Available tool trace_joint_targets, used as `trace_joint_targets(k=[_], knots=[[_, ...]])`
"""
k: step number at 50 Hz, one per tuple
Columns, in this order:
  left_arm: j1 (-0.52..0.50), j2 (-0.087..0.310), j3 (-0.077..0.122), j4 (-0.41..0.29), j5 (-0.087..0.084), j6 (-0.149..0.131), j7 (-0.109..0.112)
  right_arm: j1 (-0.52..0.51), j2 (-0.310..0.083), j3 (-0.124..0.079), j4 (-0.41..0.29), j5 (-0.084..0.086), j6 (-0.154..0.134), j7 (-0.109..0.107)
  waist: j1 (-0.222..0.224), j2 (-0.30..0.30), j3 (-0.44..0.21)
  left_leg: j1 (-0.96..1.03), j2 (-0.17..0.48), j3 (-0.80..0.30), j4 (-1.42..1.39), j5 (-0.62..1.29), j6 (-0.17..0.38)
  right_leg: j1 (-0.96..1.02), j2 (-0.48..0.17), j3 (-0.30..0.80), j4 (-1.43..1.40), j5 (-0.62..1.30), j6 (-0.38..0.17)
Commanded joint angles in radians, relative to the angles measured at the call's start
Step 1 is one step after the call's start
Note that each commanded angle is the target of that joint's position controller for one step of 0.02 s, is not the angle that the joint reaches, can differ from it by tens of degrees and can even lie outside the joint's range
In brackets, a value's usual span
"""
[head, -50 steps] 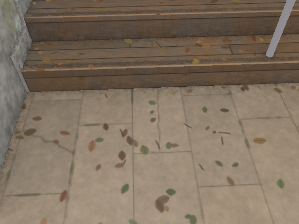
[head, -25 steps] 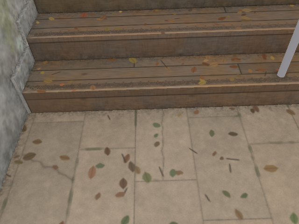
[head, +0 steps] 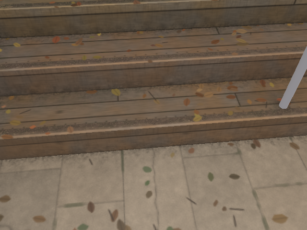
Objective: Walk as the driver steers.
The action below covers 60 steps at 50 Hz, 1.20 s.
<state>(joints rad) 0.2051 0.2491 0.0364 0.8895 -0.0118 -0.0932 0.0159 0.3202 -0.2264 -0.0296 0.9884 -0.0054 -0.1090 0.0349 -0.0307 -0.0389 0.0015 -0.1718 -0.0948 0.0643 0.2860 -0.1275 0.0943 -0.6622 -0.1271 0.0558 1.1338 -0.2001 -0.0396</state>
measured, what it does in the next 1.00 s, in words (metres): walks ahead: right foot, then left foot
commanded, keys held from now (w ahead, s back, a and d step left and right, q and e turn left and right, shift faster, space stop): w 1.00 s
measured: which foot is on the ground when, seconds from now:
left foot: down 0.00-0.32, up 0.34-0.82, down 0.84-1.00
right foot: up 0.00-0.28, down 0.30-0.86, up 0.88-1.00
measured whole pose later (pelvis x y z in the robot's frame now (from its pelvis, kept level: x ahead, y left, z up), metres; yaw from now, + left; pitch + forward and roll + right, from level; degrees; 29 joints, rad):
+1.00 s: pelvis +0.54 -0.01 +0.00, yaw +1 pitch +2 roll +0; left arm 0.25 0.27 0.04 0.95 -0.01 -0.10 0.00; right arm 0.17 -0.26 -0.05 0.90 0.00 -0.11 0.03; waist 0.00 -0.03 0.02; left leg -0.31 -0.04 0.06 0.41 -0.13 0.07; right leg -0.43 -0.06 0.03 1.16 -0.34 -0.05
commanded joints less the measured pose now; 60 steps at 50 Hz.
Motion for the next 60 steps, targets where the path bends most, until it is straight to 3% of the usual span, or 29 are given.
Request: trace_joint_targets(k=[1,5,10,12,14,15,16,17,18,19,20,21,23,25,32,37,40,42,43,44,45,46,47,48,50,54,57,58,60], knots=[[0.032,0.045,0.013,-0.043,0.012,0.003,0.007,-0.041,-0.133,-0.021,-0.055,0.002,-0.018,-0.02,0.046,0.073,0.055,-0.106,0.28,-0.207,-0.203,0.077,0.17,-0.019,-0.041,0.002,-0.144,0.162,0.026],[-0.131,0.028,0.006,-0.085,0.003,-0.008,-0.006,0.041,-0.16,-0.025,-0.038,0.018,-0.005,-0.034,-0.013,0.076,0.054,-0.021,0.263,-0.157,-0.184,0.09,0.124,0.018,0.006,-0.038,-0.433,0.309,0.035],[-0.252,0.044,0.003,-0.136,-0.01,-0.017,-0.037,0.114,-0.17,-0.031,-0.004,0.027,0.017,-0.037,-0.048,0.091,0.082,0.145,0.329,-0.182,-0.111,0.064,0.111,0.011,0.034,-0.042,-0.581,0.214,0.014],[-0.227,0.067,0.01,-0.141,-0.01,-0.027,-0.047,0.104,-0.183,-0.038,-0.003,0.028,0.028,-0.04,-0.02,0.105,0.065,0.191,0.352,-0.196,-0.052,0.121,0.094,0.071,0.051,-0.051,-0.624,0.132,-0.014],[-0.036,0.125,0.043,-0.089,-0.008,-0.034,-0.044,0.068,-0.178,-0.034,-0.014,0.021,0.039,-0.04,0.087,0.104,-0.045,0.168,0.292,-0.142,0.177,0.407,0.056,0.346,0.109,-0.097,-0.667,0.102,-0.058],[0.172,0.202,0.07,-0.039,-0.001,-0.036,-0.035,0.056,-0.137,-0.016,-0.04,0.004,0.037,-0.04,0.164,0.038,-0.199,0.008,0.232,-0.084,0.462,0.339,0.02,0.652,-0.007,0.032,-0.639,0.126,-0.121],[0.29,0.303,0.095,-0.012,0.014,-0.026,-0.035,0.155,-0.017,0.02,-0.056,0.004,0.014,-0.032,0.139,-0.218,-0.324,-0.42,0.055,-0.017,0.847,-0.085,-0.058,1.032,-0.24,0.477,-0.72,-0.022,-0.27],[0.295,0.222,0.072,-0.013,0.013,-0.026,-0.037,0.146,-0.072,0.011,-0.042,0.02,-0.013,-0.026,0.149,-0.212,-0.368,-0.554,0.055,-0.171,1.005,-0.414,-0.045,1.059,-0.28,0.693,-0.835,-0.097,-0.29],[0.2,0.165,0.052,-0.03,0.008,-0.028,-0.036,0.057,-0.157,-0.012,-0.068,0.046,-0.027,-0.021,0.128,-0.142,-0.224,-0.632,0.118,-0.183,1.05,-0.345,-0.024,0.938,-0.251,0.546,-0.843,-0.083,-0.236],[0.103,0.134,0.04,-0.053,0.007,-0.026,-0.036,-0.003,-0.163,-0.014,-0.081,0.046,-0.029,-0.024,0.097,-0.069,-0.144,-0.602,0.175,-0.153,1.016,-0.247,-0.02,0.791,-0.209,0.396,-0.862,0.012,-0.205],[0.042,0.107,0.032,-0.062,0.01,-0.024,-0.042,-0.037,-0.149,-0.018,-0.087,0.031,-0.023,-0.031,0.07,-0.018,-0.083,-0.561,0.207,-0.138,0.951,-0.181,-0.026,0.665,-0.166,0.302,-0.9,0.089,-0.189],[0.013,0.081,0.023,-0.062,0.016,-0.027,-0.046,-0.029,-0.138,-0.024,-0.085,0.021,-0.008,-0.035,0.037,-0.028,-0.054,-0.5,0.233,-0.14,0.897,-0.137,-0.03,0.582,-0.125,0.223,-0.935,0.145,-0.171],[0.026,0.082,0.024,-0.041,0.017,-0.033,-0.052,0.005,-0.091,-0.02,-0.075,0.018,0.019,-0.037,0.01,-0.039,-0.036,-0.442,0.238,-0.124,0.854,-0.096,-0.045,0.508,-0.093,0.146,-0.975,0.234,-0.179],[0.058,0.111,0.032,-0.017,0.014,-0.036,-0.046,-0.026,-0.091,-0.023,-0.09,0.014,0.028,-0.04,0.003,-0.023,-0.012,-0.484,0.241,-0.118,0.791,-0.032,-0.061,0.503,-0.084,0.093,-0.997,0.304,-0.187],[0.159,0.141,0.034,0.032,0.003,-0.016,-0.016,-0.295,-0.075,-0.018,-0.175,0.014,0.016,-0.027,0.075,-0.018,0.05,-0.511,0.205,-0.077,0.385,0.239,-0.08,0.566,-0.059,0.006,-1.038,0.248,-0.156],[0.214,0.153,0.042,0.075,-0.004,-0.002,-0.007,-0.413,-0.086,-0.014,-0.222,0.025,0.001,-0.008,0.099,-0.023,0.084,-0.525,0.182,-0.077,0.255,0.172,-0.053,0.717,-0.119,0.012,-0.983,0.278,-0.144],[0.181,0.174,0.052,0.077,-0.006,0.01,-0.001,-0.36,-0.123,-0.026,-0.222,0.024,-0.01,0.003,0.049,-0.048,0.039,-0.407,0.147,-0.052,0.215,0.064,-0.011,0.77,-0.135,0.008,-0.877,0.479,-0.117],[0.135,0.154,0.042,0.056,0.006,0.017,0.0,-0.106,-0.194,-0.065,-0.141,0.019,-0.012,-0.009,-0.074,-0.04,-0.12,-0.035,0.098,-0.02,0.19,0.087,0.037,0.684,-0.055,-0.044,-0.59,0.7,-0.078],[0.141,0.125,0.025,0.024,0.025,0.015,0.002,0.075,-0.268,-0.085,-0.11,0.006,-0.011,-0.022,-0.126,0.086,-0.269,0.288,0.282,-0.228,0.216,0.164,0.1,0.458,0.013,-0.088,-0.277,0.423,-0.043],[0.273,-0.017,-0.015,0.034,0.019,-0.008,-0.014,0.124,-0.321,-0.096,-0.085,-0.002,-0.004,-0.015,-0.047,0.385,-0.379,0.607,0.491,-0.691,0.101,0.002,0.256,0.049,0.198,-0.059,0.05,-0.317,0.013],[0.21,0.101,0.009,0.05,-0.005,-0.031,-0.019,0.095,-0.224,-0.07,-0.098,0.005,-0.009,-0.014,-0.081,0.249,-0.347,0.566,0.461,-0.739,0.035,-0.126,0.215,-0.05,0.148,0.083,0.168,-0.372,-0.013],[0.114,0.15,0.022,0.02,-0.027,-0.044,-0.023,-0.001,-0.191,-0.059,-0.12,0.01,-0.013,-0.016,-0.063,0.193,-0.212,0.43,0.435,-0.59,0.009,-0.096,0.168,-0.101,0.096,0.061,0.169,-0.271,-0.032],[0.066,0.145,0.021,0.011,-0.022,-0.044,-0.016,-0.086,-0.175,-0.051,-0.138,0.008,-0.014,-0.015,-0.028,0.097,-0.137,0.278,0.404,-0.48,-0.021,0.011,0.149,-0.059,0.039,0.026,0.13,-0.174,-0.029],[0.037,0.137,0.027,0.007,-0.005,-0.037,-0.008,-0.13,-0.151,-0.044,-0.143,0.005,-0.015,-0.012,-0.002,0.066,-0.083,0.155,0.378,-0.407,-0.056,0.105,0.143,-0.013,0.01,0.016,0.081,-0.124,-0.021],[0.07,0.098,0.027,0.01,0.005,-0.012,-0.004,-0.14,-0.128,-0.034,-0.126,-0.005,-0.017,-0.008,0.045,0.097,-0.069,0.044,0.337,-0.315,-0.113,0.18,0.136,0.087,-0.017,0.019,0.03,-0.075,-0.012],[0.014,0.06,0.021,-0.018,0.022,0.01,0.001,-0.109,-0.173,-0.044,-0.095,0.002,-0.014,-0.022,0.058,0.091,-0.034,-0.019,0.298,-0.161,-0.132,0.421,0.151,0.057,-0.009,-0.019,-0.107,0.032,0.034],[-0.094,0.046,0.013,-0.05,0.017,0.009,0.001,-0.077,-0.177,-0.044,-0.083,0.008,-0.003,-0.035,0.026,0.091,-0.018,-0.022,0.268,-0.111,-0.148,0.363,0.125,0.083,0.013,-0.045,-0.315,0.156,0.049],[-0.053,0.026,0.006,-0.02,0.01,0.018,0.0,-0.045,-0.17,-0.04,-0.071,0.003,0.007,-0.035,0.025,0.13,-0.044,-0.004,0.273,-0.102,-0.145,0.287,0.125,0.122,0.031,-0.074,-0.293,0.149,0.054],[-0.122,0.044,0.005,-0.035,0.004,0.023,-0.003,-0.017,-0.167,-0.039,-0.063,0.009,0.012,-0.035,-0.003,0.119,0.001,0.008,0.286,-0.121,-0.158,0.154,0.123,0.108,0.033,-0.072,-0.358,0.162,0.045]])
